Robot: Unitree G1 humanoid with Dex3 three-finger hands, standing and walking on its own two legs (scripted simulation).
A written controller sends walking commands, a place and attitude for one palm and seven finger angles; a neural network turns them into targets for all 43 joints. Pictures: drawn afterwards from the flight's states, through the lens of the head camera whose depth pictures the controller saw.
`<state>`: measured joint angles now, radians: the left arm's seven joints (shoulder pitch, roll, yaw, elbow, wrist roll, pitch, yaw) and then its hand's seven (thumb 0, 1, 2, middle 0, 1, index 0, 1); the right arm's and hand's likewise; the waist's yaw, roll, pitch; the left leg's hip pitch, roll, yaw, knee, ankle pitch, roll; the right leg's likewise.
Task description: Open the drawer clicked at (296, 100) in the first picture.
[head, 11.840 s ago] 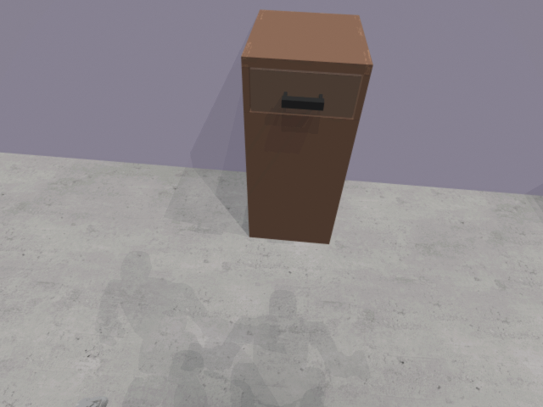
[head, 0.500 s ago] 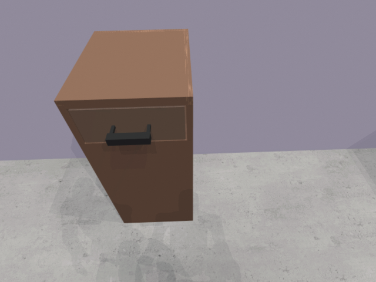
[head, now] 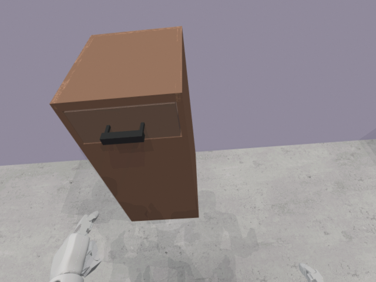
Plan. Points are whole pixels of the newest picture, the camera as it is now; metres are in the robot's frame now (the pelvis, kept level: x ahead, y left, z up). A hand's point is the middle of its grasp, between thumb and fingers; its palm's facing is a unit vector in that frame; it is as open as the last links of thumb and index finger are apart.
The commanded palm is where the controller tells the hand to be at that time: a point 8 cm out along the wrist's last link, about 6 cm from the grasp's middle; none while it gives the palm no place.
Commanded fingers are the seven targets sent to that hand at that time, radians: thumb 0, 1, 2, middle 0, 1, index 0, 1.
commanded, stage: raise the hand with hooked fingers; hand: left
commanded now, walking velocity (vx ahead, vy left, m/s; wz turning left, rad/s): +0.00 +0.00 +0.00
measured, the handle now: (124, 132) +0.53 +0.24 -0.01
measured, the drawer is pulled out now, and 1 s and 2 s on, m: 0.00 0.00 0.00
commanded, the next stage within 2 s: move the hooked fingers above the handle in 1.70 s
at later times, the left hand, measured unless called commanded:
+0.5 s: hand (92, 234) +0.22 +0.22 +0.01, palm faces +0.14 -0.05 -0.99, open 10.2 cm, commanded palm +0.18 +0.22 +0.05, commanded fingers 0.00 0.06 0.54 -0.26 -0.84 -0.26 -0.84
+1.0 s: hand (78, 194) +0.28 +0.25 +0.06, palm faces +0.13 -0.11 -0.99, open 13.1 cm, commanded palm +0.25 +0.25 +0.12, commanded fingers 0.00 -0.50 0.30 -0.30 -1.20 -0.30 -1.20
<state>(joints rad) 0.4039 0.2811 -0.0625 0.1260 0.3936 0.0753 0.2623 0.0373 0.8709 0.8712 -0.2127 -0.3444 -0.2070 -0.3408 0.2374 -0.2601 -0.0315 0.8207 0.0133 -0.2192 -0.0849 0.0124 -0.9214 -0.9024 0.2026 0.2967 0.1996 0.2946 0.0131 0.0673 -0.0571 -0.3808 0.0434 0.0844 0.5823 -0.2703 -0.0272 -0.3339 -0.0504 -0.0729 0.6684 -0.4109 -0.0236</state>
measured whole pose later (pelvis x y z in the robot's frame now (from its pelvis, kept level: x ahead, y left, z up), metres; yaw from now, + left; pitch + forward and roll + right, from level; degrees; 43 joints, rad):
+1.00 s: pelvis -0.02 +0.04 +0.00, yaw -4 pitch +3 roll +1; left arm 0.05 0.38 -0.11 0.04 0.97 0.19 0.26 0.00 -0.30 0.39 -0.31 -1.07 -0.31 -1.07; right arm 0.10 -0.23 -0.03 0.64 -0.01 0.04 -0.04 0.01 -0.91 -0.90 0.20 0.30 0.20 0.29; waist 0.08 0.06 -0.06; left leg -0.40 -0.01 0.00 0.63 -0.29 0.00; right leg -0.35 -0.04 0.01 0.67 -0.37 0.02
